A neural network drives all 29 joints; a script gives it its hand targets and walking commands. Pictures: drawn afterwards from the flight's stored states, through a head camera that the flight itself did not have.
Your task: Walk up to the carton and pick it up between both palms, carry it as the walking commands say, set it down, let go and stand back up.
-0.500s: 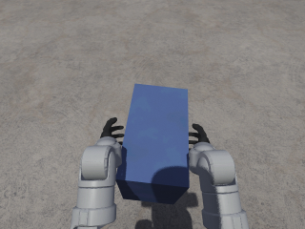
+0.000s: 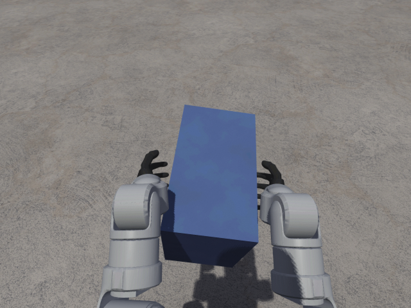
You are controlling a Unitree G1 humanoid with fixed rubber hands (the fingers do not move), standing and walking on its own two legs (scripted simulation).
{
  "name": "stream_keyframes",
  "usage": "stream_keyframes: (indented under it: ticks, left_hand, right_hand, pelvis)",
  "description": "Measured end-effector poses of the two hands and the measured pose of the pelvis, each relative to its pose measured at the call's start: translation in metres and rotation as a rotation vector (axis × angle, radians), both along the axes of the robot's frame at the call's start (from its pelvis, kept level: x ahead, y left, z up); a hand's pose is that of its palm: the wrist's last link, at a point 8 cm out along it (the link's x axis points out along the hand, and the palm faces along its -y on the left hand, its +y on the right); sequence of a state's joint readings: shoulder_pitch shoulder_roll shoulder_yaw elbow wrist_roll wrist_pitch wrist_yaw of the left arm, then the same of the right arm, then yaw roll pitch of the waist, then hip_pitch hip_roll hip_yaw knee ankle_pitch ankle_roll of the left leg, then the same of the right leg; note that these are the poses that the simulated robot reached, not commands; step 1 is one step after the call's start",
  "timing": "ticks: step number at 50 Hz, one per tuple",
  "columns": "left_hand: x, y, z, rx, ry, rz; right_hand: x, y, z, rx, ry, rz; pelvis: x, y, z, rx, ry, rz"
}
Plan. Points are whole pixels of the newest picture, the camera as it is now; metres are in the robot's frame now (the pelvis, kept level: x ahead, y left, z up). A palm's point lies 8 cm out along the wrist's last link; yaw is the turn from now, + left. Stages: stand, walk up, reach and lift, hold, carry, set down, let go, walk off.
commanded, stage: carry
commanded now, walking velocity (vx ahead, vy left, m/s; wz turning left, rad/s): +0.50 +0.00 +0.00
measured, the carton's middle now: (209, 188) +0.38 -0.01 +0.02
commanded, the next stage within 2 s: none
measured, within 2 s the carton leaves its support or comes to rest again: neither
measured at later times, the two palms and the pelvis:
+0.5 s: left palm (164, 102) +0.58 +0.09 +0.12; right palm (254, 104) +0.58 -0.13 +0.10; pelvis +0.26 -0.02 +0.03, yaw +3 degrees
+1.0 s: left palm (149, 77) +0.71 +0.14 +0.12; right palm (232, 79) +0.70 -0.09 +0.10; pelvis +0.39 +0.02 +0.03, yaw +2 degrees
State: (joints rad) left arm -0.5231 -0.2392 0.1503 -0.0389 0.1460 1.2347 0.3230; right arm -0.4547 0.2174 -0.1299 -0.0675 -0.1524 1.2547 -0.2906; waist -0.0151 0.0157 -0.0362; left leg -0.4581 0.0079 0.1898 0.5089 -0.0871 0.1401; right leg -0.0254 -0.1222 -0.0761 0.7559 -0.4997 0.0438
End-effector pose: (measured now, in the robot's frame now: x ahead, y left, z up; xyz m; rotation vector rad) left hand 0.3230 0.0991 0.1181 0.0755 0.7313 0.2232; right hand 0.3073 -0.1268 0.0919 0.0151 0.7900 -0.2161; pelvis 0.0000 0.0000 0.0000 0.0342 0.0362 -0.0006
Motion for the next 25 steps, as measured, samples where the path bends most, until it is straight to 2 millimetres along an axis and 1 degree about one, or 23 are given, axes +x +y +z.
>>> stream_keyframes:
  ticks: [2, 4, 6, 8, 10, 12, 15, 17, 20, 25]
  left_hand:
    - [0.023, -0.001, -0.014, -0.039, 0.053, -0.029]
    - [0.041, -0.003, -0.028, -0.056, 0.115, -0.059]
    - [0.059, -0.007, -0.036, -0.052, 0.156, -0.08]
    - [0.079, -0.009, -0.038, -0.04, 0.174, -0.077]
    - [0.102, -0.01, -0.034, -0.03, 0.166, -0.046]
    - [0.127, -0.008, -0.025, -0.023, 0.127, -0.003]
    - [0.168, -0.007, -0.009, -0.017, 0.036, 0.041]
    - [0.194, -0.009, 0.0, -0.006, 0.005, 0.04]
    - [0.224, -0.01, 0.006, 0.005, 0.024, 0.036]
    - [0.259, -0.007, -0.001, 0.013, 0.087, 0.039]
  right_hand:
    - [0.019, -0.002, -0.004, -0.034, 0.05, -0.022]
    - [0.036, -0.005, -0.006, -0.069, 0.108, -0.04]
    - [0.054, -0.007, -0.006, -0.097, 0.145, -0.054]
    - [0.076, -0.009, -0.007, -0.098, 0.164, -0.061]
    - [0.101, -0.009, -0.008, -0.072, 0.156, -0.054]
    - [0.131, -0.008, -0.006, -0.036, 0.118, -0.036]
    - [0.18, -0.008, 0.002, 0.004, 0.026, -0.007]
    - [0.207, -0.01, 0.008, 0.026, -0.007, -0.007]
    - [0.238, -0.01, 0.01, 0.031, 0.01, 0.001]
    - [0.273, -0.007, 0.008, -0.011, 0.072, 0.024]
  pelvis:
    - [0.022, 0.002, 0.005, 0.011, -0.003, -0.02]
    - [0.043, 0.003, 0.013, 0.009, -0.007, -0.038]
    - [0.063, 0.003, 0.02, 0.007, -0.009, -0.047]
    - [0.083, 0.001, 0.024, 0.001, -0.011, -0.038]
    - [0.103, -0.003, 0.026, -0.003, -0.013, -0.021]
    - [0.126, -0.009, 0.024, 0.001, -0.018, -0.014]
    - [0.165, -0.019, 0.015, 0.008, -0.022, -0.009]
    - [0.19, -0.022, 0.015, -0.017, -0.009, 0.015]
    - [0.22, -0.024, 0.022, -0.02, 0.024, 0.046]
    - [0.258, -0.024, 0.03, -0.001, 0.055, 0.05]
